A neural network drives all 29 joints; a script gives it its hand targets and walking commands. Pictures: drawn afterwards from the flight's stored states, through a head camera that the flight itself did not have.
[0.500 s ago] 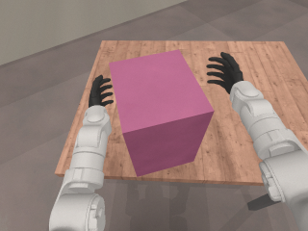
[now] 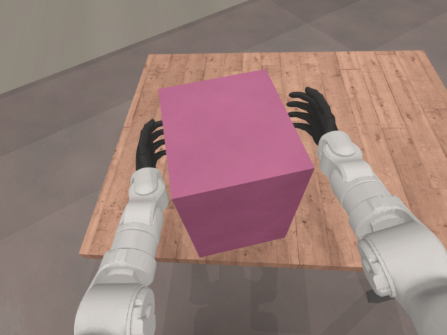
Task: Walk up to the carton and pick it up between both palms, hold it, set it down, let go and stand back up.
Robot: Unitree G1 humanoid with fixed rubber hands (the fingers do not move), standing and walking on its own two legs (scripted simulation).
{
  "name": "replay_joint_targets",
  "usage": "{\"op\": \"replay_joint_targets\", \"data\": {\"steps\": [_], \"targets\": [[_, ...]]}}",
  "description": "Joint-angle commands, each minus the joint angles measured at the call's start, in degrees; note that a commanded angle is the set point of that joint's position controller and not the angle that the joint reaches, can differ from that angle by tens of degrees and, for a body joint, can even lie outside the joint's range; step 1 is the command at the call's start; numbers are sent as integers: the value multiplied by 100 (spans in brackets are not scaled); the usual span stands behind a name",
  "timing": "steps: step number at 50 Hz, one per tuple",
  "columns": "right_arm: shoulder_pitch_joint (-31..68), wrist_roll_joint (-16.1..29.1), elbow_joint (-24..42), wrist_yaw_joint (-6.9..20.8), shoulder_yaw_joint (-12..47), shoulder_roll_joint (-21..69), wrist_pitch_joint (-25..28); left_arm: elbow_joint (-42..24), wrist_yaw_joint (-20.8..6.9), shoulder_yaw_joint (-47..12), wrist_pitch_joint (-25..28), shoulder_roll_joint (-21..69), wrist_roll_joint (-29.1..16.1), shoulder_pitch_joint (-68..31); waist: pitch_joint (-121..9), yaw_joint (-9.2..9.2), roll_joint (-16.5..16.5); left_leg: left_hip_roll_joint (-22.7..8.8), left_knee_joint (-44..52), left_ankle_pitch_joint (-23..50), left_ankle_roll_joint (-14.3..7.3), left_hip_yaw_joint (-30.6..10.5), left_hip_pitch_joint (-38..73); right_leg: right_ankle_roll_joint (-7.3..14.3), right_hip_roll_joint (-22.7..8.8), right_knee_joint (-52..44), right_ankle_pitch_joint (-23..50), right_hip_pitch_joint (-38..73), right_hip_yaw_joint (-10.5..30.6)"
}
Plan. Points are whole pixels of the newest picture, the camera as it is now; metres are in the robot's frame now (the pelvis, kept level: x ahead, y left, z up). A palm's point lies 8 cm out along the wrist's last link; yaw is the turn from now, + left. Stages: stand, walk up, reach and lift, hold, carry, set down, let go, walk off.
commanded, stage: reach and lift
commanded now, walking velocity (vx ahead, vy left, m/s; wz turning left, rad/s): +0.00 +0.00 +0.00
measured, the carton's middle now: (229, 172) +0.38 +0.05 +0.04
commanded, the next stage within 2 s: none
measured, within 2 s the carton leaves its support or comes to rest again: leaves its support in 1.62 s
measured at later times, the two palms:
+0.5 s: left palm (158, 166) +0.37 +0.18 +0.06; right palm (310, 137) +0.45 -0.09 +0.07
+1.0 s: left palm (160, 170) +0.37 +0.17 +0.06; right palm (308, 137) +0.45 -0.09 +0.08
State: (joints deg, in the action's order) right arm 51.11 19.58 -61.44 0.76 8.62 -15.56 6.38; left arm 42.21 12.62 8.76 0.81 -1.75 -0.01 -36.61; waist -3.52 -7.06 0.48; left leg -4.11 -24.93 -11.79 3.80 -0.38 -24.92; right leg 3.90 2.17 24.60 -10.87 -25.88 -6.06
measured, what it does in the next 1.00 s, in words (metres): stands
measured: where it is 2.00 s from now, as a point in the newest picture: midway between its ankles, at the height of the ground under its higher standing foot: outside the picture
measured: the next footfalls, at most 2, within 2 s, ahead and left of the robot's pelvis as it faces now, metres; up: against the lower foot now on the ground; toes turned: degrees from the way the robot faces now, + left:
none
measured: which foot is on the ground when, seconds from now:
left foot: down 0.00-1.00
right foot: down 0.00-1.00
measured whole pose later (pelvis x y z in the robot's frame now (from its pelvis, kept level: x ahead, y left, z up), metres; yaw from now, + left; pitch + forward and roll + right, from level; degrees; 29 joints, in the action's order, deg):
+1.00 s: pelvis -0.01 +0.00 +0.00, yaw +0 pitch +11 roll +0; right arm 52.2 3.8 -61.4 -3.0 -7.3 -6.3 2.8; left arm 38.2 15.1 13.3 -3.3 5.2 3.2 -36.8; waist -2.9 -7.1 -0.5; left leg -4.3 -24.9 -11.0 4.0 -0.4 -25.0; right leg 4.0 2.4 24.5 -10.1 -25.9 -6.1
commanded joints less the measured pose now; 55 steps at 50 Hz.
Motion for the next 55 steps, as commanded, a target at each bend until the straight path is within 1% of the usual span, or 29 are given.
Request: {"op": "replay_joint_targets", "data": {"steps": [1,2,3,4,5,8,12,13,16,18,19,20,21,22,23,25,26,27,29,30,35,37,40,43,44,48,50,51,55], "targets": [[2740,-651,389,-93,-507,-47,259,-1128,-103,373,268,723,293,-2091,-3931,-299,-467,388,136,2344,-107,396,59,-446,62,-77,2920,2429,492],[2800,-664,322,-113,-565,-90,224,-1082,-70,368,144,841,329,-2130,-3724,-296,-407,391,130,2447,-74,360,150,-428,79,-109,2828,2439,455],[2841,-848,420,-135,-775,44,279,-1348,-43,317,165,916,388,-2323,-4077,-117,-213,407,126,2415,-57,345,253,-416,67,-173,2708,2295,437],[2895,-823,329,-148,-667,107,247,-1239,-17,311,130,1062,403,-2290,-3762,-200,-251,402,53,2467,-56,371,259,-383,65,-171,2658,2186,443],[2827,-929,328,-175,-826,145,224,-1469,-7,247,67,1170,495,-2314,-3766,-179,-24,402,51,2664,-22,346,386,-321,111,-190,2645,2135,373],[2722,-1051,272,-326,-838,184,144,-1428,38,491,-96,990,688,-2203,-3566,-227,-230,428,6,2743,-51,360,346,-361,111,-145,2986,2463,465],[2859,-1040,716,-421,-874,197,157,-1743,159,366,-365,1203,848,-2168,-3895,-275,88,388,-149,3059,20,333,811,-303,182,-179,3007,2247,381],[3179,-1085,888,-438,-858,299,162,-1799,182,424,-378,1193,781,-2338,-3993,-329,-20,372,-210,3110,-25,312,714,-280,197,-137,2928,2252,391],[3104,-1092,703,-436,-982,320,98,-1894,247,308,-352,1194,723,-2556,-4124,-240,62,309,-288,3092,-3,291,975,-240,207,-205,2482,1854,360],[3131,-1165,845,-472,-961,266,104,-1758,237,202,-397,1221,617,-2466,-4171,-189,-14,347,-359,3179,-12,284,942,-250,195,-185,2684,1887,343],[3113,-1237,666,-467,-1086,269,36,-1798,268,198,-388,1256,650,-2656,-4021,-119,-17,327,-282,2875,-9,272,827,-274,193,-199,2324,1796,333],[3203,-1222,900,-482,-992,339,-1,-1685,260,312,-394,1212,652,-2582,-3826,-290,-177,332,-221,2703,-76,314,697,-283,150,-234,2163,1886,385],[3080,-1282,953,-507,-993,420,-8,-1748,258,382,-318,1173,608,-2638,-4038,-202,-391,300,-206,2585,-109,325,637,-346,150,-165,2249,1995,376],[3088,-1273,970,-521,-962,540,-54,-1444,211,456,-345,1062,614,-2627,-3735,-307,-551,363,-221,2507,-188,381,345,-401,43,-144,2341,2134,462],[3147,-1243,1036,-532,-1019,482,-15,-1714,256,505,-312,1102,688,-2559,-3960,-306,-548,331,-173,2479,-167,401,474,-424,106,-112,2234,2181,404],[3265,-1375,838,-539,-1057,537,-171,-1263,247,498,-305,1017,604,-2815,-3668,-276,-718,360,-55,1949,-268,409,112,-454,12,-176,1825,2089,476],[3355,-1279,829,-505,-957,546,-202,-1190,263,603,-345,1052,627,-2700,-3268,-471,-740,311,-49,1943,-263,374,116,-446,32,-103,1621,2125,436],[3237,-1373,715,-531,-1085,499,-229,-1160,278,641,-361,1005,725,-2790,-3165,-309,-700,348,-6,1850,-296,378,83,-471,-15,-142,1635,2128,518],[3092,-1302,511,-546,-1104,515,-266,-1192,303,683,-338,992,814,-2735,-3378,-338,-471,323,-21,1950,-237,408,72,-414,16,-133,1758,2104,508],[3097,-1398,604,-539,-1317,488,-178,-1525,339,568,-285,1185,763,-2842,-3698,-164,-349,315,-62,2181,-160,385,282,-398,48,-140,1892,2026,413],[3282,-1413,879,-500,-1128,768,-160,-1392,292,562,-202,1184,752,-2834,-3725,-378,-538,316,-83,2082,-227,405,72,-471,-4,-52,1864,2188,469],[3249,-1532,795,-510,-1224,729,-183,-1506,290,701,-191,1164,868,-2906,-3789,-401,-361,346,-116,2229,-176,416,81,-453,-16,-25,2026,2210,457],[3063,-1604,440,-493,-1424,686,-184,-1487,345,524,-208,1280,865,-2987,-3667,-153,-59,331,-167,2345,-98,401,334,-338,49,-140,1706,1945,371],[2859,-1760,430,-444,-1489,826,-161,-1553,262,490,-242,1470,964,-2675,-3746,-120,-210,328,-149,2405,-149,406,556,-409,-15,-291,1948,1955,410],[2872,-1727,277,-402,-1438,911,-183,-1537,231,649,-222,1410,1095,-2766,-3610,-287,-106,341,-123,2497,-137,445,457,-377,-22,-217,2036,2116,426],[3032,-2158,736,-335,-1694,1077,19,-1465,79,836,-100,1502,1258,-2734,-3863,-283,-307,396,-23,2273,-174,445,257,-432,-106,-200,2017,2273,371],[2875,-2342,531,-300,-1773,1375,-1,-1457,-8,985,-33,1574,1430,-2737,-3588,-280,-437,439,94,2042,-223,565,-29,-502,-177,-216,2051,2601,415],[2747,-2460,436,-254,-1764,1660,2,-1352,-105,981,-3,1785,1520,-2727,-3489,-291,-686,404,187,2064,-253,525,14,-580,-220,-184,2404,2826,480],[2934,-3345,351,327,-1771,3873,260,-1027,-781,653,74,3552,2129,-2972,-3414,-149,-490,499,363,1944,-280,522,-62,-579,-337,-173,2509,3115,310]]}}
